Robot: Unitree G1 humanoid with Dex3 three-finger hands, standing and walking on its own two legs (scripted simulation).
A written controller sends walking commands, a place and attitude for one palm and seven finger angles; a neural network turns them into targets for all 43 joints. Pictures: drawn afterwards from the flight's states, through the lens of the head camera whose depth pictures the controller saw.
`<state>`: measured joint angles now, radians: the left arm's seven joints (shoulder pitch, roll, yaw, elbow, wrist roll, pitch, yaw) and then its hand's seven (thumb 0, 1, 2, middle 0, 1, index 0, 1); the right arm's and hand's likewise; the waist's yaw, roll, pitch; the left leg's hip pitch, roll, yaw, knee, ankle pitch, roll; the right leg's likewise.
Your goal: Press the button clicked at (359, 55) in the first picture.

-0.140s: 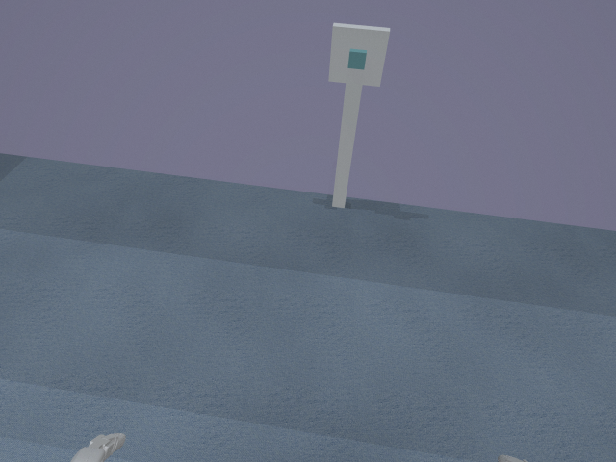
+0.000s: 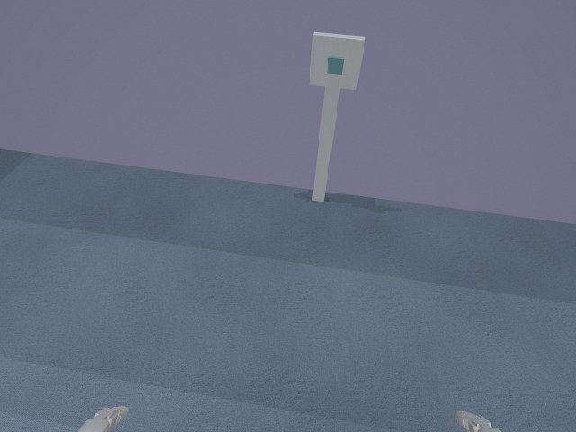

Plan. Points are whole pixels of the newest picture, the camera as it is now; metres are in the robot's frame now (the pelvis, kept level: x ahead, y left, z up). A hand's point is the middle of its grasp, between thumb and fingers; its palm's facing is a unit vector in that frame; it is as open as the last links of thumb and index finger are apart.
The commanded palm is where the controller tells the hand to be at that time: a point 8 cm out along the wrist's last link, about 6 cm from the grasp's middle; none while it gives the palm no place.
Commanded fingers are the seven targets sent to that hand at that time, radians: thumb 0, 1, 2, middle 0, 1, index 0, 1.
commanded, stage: stand and wait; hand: left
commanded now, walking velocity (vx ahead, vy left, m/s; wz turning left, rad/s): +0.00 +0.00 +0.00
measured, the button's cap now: (335, 64) +1.30 -0.09 -0.05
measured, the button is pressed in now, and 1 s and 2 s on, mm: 0 0 0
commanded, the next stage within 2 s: look at it before walking up in 0.84 s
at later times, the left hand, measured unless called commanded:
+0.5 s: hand out of the picture +0.03 +0.23 -0.15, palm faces -0.02 -0.94 -0.33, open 7.4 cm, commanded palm none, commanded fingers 0.00 0.90 0.90 -0.20 -0.30 -0.20 -0.30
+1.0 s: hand out of the picture +0.04 +0.22 -0.15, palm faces -0.03 -0.95 -0.32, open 7.4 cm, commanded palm none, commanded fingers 0.00 0.90 0.90 -0.20 -0.30 -0.20 -0.30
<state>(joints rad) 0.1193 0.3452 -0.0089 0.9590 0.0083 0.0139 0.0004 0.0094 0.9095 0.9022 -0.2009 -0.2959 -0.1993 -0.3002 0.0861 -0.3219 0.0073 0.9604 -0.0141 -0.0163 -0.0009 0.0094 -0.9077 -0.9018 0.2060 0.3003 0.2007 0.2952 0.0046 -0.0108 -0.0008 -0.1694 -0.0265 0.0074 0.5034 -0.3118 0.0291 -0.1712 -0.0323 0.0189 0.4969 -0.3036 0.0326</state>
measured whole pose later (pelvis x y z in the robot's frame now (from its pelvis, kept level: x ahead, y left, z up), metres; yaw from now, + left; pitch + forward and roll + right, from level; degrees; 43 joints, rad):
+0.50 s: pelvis -0.03 -0.02 +0.01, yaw +0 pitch -2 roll +0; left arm 0.17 0.35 0.00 1.08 0.01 0.01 -0.01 0.01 0.91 0.90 -0.20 -0.30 -0.20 -0.30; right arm 0.14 -0.34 0.00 1.09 -0.01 -0.01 0.00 0.01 -0.91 -0.90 0.21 0.30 0.20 0.30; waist 0.00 0.00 0.03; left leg -0.15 0.00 0.00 0.41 -0.22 0.00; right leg -0.15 -0.01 0.01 0.41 -0.22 0.01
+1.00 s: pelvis -0.03 -0.03 +0.01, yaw +0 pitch -2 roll +0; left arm 0.14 0.34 -0.01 1.09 0.01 0.00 -0.01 0.01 0.91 0.90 -0.20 -0.30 -0.20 -0.30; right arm 0.14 -0.33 0.01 1.12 -0.01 -0.01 0.00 0.01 -0.91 -0.90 0.21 0.30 0.20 0.30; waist 0.00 0.00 0.02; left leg -0.16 0.01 0.00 0.39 -0.20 -0.01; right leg -0.17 0.01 0.01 0.39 -0.19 0.00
